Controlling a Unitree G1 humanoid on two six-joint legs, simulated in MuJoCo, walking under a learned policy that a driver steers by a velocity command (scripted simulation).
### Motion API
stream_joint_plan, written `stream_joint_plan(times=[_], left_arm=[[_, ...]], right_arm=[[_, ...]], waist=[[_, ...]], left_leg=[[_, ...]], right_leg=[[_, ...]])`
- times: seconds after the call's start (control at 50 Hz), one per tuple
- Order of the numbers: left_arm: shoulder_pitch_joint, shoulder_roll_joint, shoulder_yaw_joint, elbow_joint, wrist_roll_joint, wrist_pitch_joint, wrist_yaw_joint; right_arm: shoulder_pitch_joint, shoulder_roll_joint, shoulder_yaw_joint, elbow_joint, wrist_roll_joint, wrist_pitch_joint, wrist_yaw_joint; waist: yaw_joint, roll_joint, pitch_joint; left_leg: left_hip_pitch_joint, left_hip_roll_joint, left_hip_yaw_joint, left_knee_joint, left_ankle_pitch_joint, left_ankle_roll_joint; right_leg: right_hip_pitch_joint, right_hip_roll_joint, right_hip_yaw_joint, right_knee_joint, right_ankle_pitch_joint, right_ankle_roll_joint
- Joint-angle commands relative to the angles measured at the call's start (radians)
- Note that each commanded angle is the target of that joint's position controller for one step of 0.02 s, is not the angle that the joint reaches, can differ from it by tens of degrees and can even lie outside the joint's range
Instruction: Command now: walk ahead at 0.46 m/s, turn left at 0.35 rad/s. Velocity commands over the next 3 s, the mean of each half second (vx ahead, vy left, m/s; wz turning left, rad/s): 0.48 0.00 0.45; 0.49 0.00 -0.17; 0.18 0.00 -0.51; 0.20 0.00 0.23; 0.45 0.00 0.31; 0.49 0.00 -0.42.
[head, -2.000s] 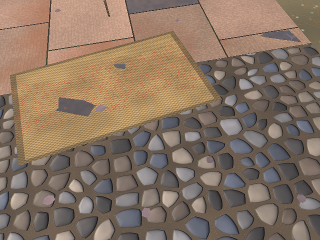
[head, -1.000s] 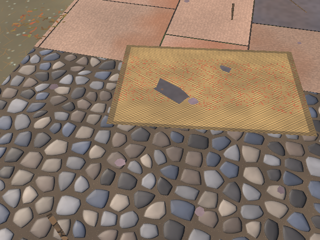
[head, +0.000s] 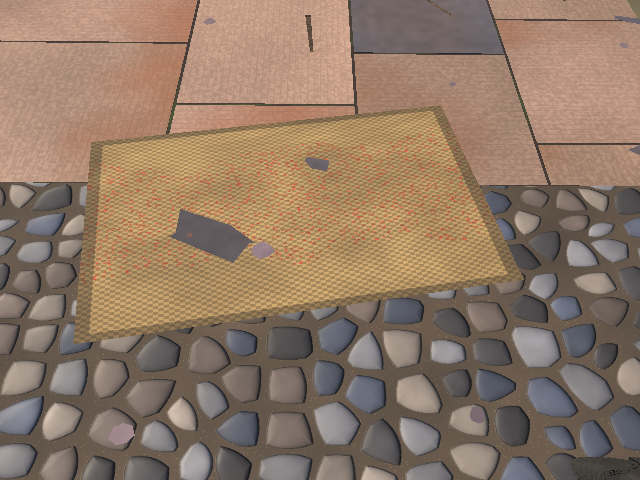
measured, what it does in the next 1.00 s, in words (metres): walks ahead: right foot, then left foot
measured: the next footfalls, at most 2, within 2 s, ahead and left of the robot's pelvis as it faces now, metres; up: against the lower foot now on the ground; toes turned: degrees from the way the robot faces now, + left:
right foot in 0.42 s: +0.43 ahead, -0.06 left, +0.00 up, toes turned +19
left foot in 0.88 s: +0.58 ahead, +0.24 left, +0.00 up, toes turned +9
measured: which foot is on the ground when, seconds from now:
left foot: down 0.00-0.44, up 0.46-0.86, down 0.88-1.00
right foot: up 0.00-0.40, down 0.42-0.88, up 0.90-1.00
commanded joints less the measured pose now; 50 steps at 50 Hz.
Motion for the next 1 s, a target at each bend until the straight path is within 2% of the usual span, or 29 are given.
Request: stream_joint_plan(times=[0.02, 0.04, 0.06, 0.08, 0.14, 0.24, 0.3, 0.36, 0.4, 0.42, 0.44, 0.46, 0.48, 0.5, 0.52, 0.54, 0.56, 0.6, 0.64, 0.68, 0.78, 0.82, 0.86, 0.88, 0.9, 0.92, 0.94, 0.96, 1.0], left_arm=[[-0.101, 0.137, 0.017, -0.149, -0.033, -0.076, -0.016], [-0.144, 0.123, 0.01, -0.153, -0.022, -0.087, -0.018], [-0.165, 0.117, 0.012, -0.158, 0.004, -0.092, -0.019], [-0.159, 0.114, 0.016, -0.158, 0.018, -0.09, -0.02], [-0.145, 0.083, 0.009, -0.151, 0.025, -0.071, -0.018], [-0.354, 0.021, -0.017, -0.194, 0.019, -0.076, -0.021], [-0.438, 0.036, -0.011, -0.209, 0.002, -0.084, -0.034], [-0.439, 0.073, 0.006, -0.208, -0.004, -0.092, -0.039], [-0.321, 0.108, 0.028, -0.179, -0.003, -0.099, -0.033], [-0.197, 0.136, 0.042, -0.156, 0.008, -0.103, -0.028], [-0.026, 0.192, 0.055, -0.142, 0.019, -0.097, -0.018], [0.021, 0.225, 0.065, -0.086, 0.017, -0.085, -0.032], [0.0, 0.12, 0.046, -0.104, -0.006, -0.081, -0.035], [-0.057, 0.075, 0.033, -0.108, -0.008, -0.076, -0.031], [-0.106, 0.074, 0.028, -0.108, 0.001, -0.071, -0.032], [-0.129, 0.065, 0.024, -0.098, 0.005, -0.068, -0.033], [-0.135, 0.06, 0.019, -0.092, 0.013, -0.069, -0.033], [-0.131, 0.053, 0.016, -0.075, 0.0, -0.071, -0.035], [-0.125, 0.088, 0.025, -0.062, -0.016, -0.068, -0.032], [-0.119, 0.124, 0.036, -0.054, -0.02, -0.059, -0.024], [-0.029, 0.156, 0.045, -0.021, -0.034, -0.038, -0.018], [-0.022, 0.158, 0.046, -0.017, -0.034, -0.03, -0.014], [-0.019, 0.11, 0.031, -0.019, -0.023, -0.026, -0.013], [-0.026, 0.038, 0.006, -0.042, -0.006, -0.029, -0.015], [0.083, -0.018, -0.011, -0.07, -0.027, -0.039, -0.01], [0.069, 0.074, 0.011, -0.06, -0.047, -0.036, -0.005], [0.004, 0.114, 0.026, -0.067, -0.049, -0.03, -0.005], [-0.026, 0.109, 0.028, -0.066, -0.04, -0.022, -0.003], [-0.048, 0.086, 0.035, -0.071, -0.026, -0.004, -0.005]], right_arm=[[0.266, -0.158, -0.05, -0.004, 0.002, 0.007, -0.012], [0.23, -0.145, -0.045, -0.019, -0.01, 0.013, -0.016], [0.198, -0.129, -0.038, -0.029, -0.013, 0.019, -0.018], [0.176, -0.122, -0.032, -0.037, -0.021, 0.02, -0.022], [0.164, -0.13, -0.032, -0.03, -0.01, 0.019, -0.034], [0.239, -0.164, -0.042, 0.017, 0.004, 0.033, -0.057], [0.299, -0.164, -0.042, 0.042, 0.013, 0.044, -0.064], [0.302, -0.16, -0.044, 0.05, 0.013, 0.057, -0.071], [0.274, -0.152, -0.044, 0.044, 0.004, 0.064, -0.07], [0.264, -0.12, -0.031, 0.034, -0.006, 0.063, -0.064], [0.277, -0.066, -0.009, 0.011, -0.032, 0.06, -0.063], [0.462, -0.006, 0.009, 0.02, 0.005, 0.05, -0.058], [0.433, -0.107, -0.006, 0.046, 0.018, 0.049, -0.06], [0.298, -0.152, -0.018, 0.025, 0.017, 0.049, -0.057], [0.22, -0.14, -0.016, 0.003, 0.003, 0.046, -0.059], [0.172, -0.126, -0.017, -0.015, -0.011, 0.04, -0.056], [0.17, -0.106, -0.015, -0.024, -0.013, 0.037, -0.05], [0.181, -0.065, -0.002, -0.025, -0.017, 0.033, -0.044], [0.126, -0.038, 0.014, -0.047, -0.032, 0.027, -0.041], [0.055, -0.021, 0.028, -0.064, -0.035, 0.015, -0.034], [-0.063, -0.073, 0.015, -0.094, -0.014, -0.003, -0.02], [-0.044, -0.097, 0.001, -0.094, -0.011, -0.008, -0.021], [0.089, -0.137, -0.026, -0.063, -0.017, -0.009, -0.034], [0.243, -0.2, -0.045, -0.049, -0.033, -0.009, -0.045], [0.301, -0.269, -0.063, -0.031, -0.041, 0.012, -0.042], [0.292, -0.2, -0.049, -0.026, -0.03, 0.013, -0.036], [0.25, -0.146, -0.034, -0.027, -0.024, 0.012, -0.036], [0.191, -0.113, -0.023, -0.029, -0.028, 0.009, -0.033], [0.105, -0.068, -0.012, -0.026, -0.046, 0.003, -0.032]], waist=[[-0.151, 0.177, -0.124], [-0.135, 0.087, -0.073], [-0.109, 0.042, -0.027], [-0.079, 0.059, -0.022], [-0.045, 0.092, -0.011], [-0.109, 0.098, 0.017], [-0.136, 0.105, 0.013], [-0.113, 0.131, 0.009], [-0.047, 0.149, -0.045], [0.014, 0.136, -0.151], [0.07, 0.02, -0.313], [-0.018, -0.335, -0.409], [0.01, -0.189, -0.309], [0.033, -0.08, -0.161], [0.014, 0.002, -0.076], [-0.004, 0.011, -0.018], [-0.032, -0.021, -0.005], [-0.055, -0.059, -0.009], [-0.052, -0.06, 0.008], [-0.032, -0.052, 0.015], [-0.003, -0.057, 0.01], [-0.033, -0.064, 0.004], [-0.108, -0.055, -0.051], [-0.176, 0.063, -0.175], [-0.135, 0.339, -0.279], [-0.146, 0.269, -0.21], [-0.143, 0.199, -0.109], [-0.117, 0.151, -0.058], [-0.065, 0.154, 0.009]], left_leg=[[0.692, 0.364, -0.67, -0.281, -0.217, 0.245], [0.589, 0.32, -0.574, -0.286, -0.119, 0.223], [0.496, 0.282, -0.511, -0.302, -0.018, 0.211], [0.43, 0.252, -0.466, -0.321, 0.061, 0.205], [0.315, 0.212, -0.385, -0.346, 0.226, 0.21], [0.193, 0.124, -0.285, -0.315, 0.293, 0.137], [0.23, 0.146, -0.35, -0.281, 0.231, 0.119], [0.335, 0.186, -0.435, -0.203, 0.229, 0.098], [0.354, 0.172, -0.426, -0.093, 0.399, 0.073], [0.307, 0.126, -0.385, 0.07, 0.434, 0.047], [0.162, 0.054, -0.307, 0.352, 0.202, 0.014], [-0.185, -0.071, -0.228, 0.648, -0.408, -0.047], [-0.283, 0.005, -0.254, 0.745, -0.379, -0.054], [-0.307, 0.035, -0.223, 0.755, -0.286, -0.06], [-0.289, 0.067, -0.186, 0.729, -0.223, -0.064], [-0.283, 0.093, -0.173, 0.679, -0.187, -0.067], [-0.243, 0.12, -0.154, 0.64, -0.165, -0.066], [-0.21, 0.132, -0.119, 0.544, -0.169, -0.077], [-0.197, 0.139, -0.087, 0.4, -0.156, -0.097], [-0.129, 0.127, -0.072, 0.235, -0.035, -0.107], [0.028, 0.072, -0.086, 0.013, 0.16, -0.112], [0.111, 0.069, -0.088, -0.042, 0.139, -0.09], [0.328, 0.091, -0.085, -0.087, 0.085, -0.049], [0.545, 0.268, -0.257, -0.101, 0.02, 0.013], [0.744, 0.477, -0.643, -0.201, -0.215, 0.143], [0.678, 0.467, -0.75, -0.27, -0.405, 0.149], [0.592, 0.436, -0.623, -0.281, -0.377, 0.122], [0.499, 0.393, -0.501, -0.295, -0.244, 0.105], [0.357, 0.332, -0.302, -0.315, 0.138, 0.093]], right_leg=[[-0.706, -0.037, 0.047, 0.481, 0.039, 0.011], [-0.685, -0.072, 0.032, 0.442, 0.106, 0.006], [-0.655, -0.094, 0.025, 0.368, 0.155, 0.014], [-0.6, -0.11, 0.023, 0.319, 0.188, 0.023], [-0.546, -0.105, -0.013, 0.212, 0.212, 0.066], [-0.42, -0.037, -0.043, -0.156, 0.507, 0.092], [-0.362, -0.006, -0.024, -0.265, 0.566, 0.079], [-0.332, -0.008, 0.013, -0.329, 0.484, 0.043], [-0.172, -0.003, -0.02, -0.372, 0.441, -0.006], [0.04, -0.06, 0.003, -0.363, 0.466, -0.055], [0.321, -0.233, 0.192, -0.319, 0.448, -0.126], [0.585, -0.434, 0.66, -0.412, 0.245, -0.292], [0.508, -0.415, 0.697, -0.471, 0.06, -0.261], [0.369, -0.369, 0.527, -0.49, 0.088, -0.222], [0.237, -0.33, 0.427, -0.514, 0.204, -0.206], [0.146, -0.297, 0.359, -0.538, 0.307, -0.208], [0.084, -0.265, 0.314, -0.564, 0.373, -0.207], [0.036, -0.234, 0.267, -0.596, 0.453, -0.229], [-0.011, -0.227, 0.226, -0.625, 0.493, -0.246], [-0.063, -0.197, 0.171, -0.633, 0.48, -0.23], [-0.076, -0.205, 0.196, -0.584, 0.389, -0.176], [-0.07, -0.212, 0.228, -0.531, 0.332, -0.145], [-0.131, -0.143, 0.2, -0.373, 0.344, -0.094], [-0.252, -0.069, 0.124, -0.079, 0.2, -0.047], [-0.533, 0.024, 0.009, 0.228, -0.117, 0.002], [-0.64, -0.026, 0.06, 0.384, -0.094, 0.012], [-0.673, -0.059, 0.064, 0.431, -0.006, 0.01], [-0.641, -0.088, 0.049, 0.423, 0.068, 0.014], [-0.557, -0.121, 0.045, 0.371, 0.139, 0.031]])
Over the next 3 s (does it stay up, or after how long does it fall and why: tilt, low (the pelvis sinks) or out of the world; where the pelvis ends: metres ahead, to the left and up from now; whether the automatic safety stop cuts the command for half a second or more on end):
stays up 1.26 0.20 -0.01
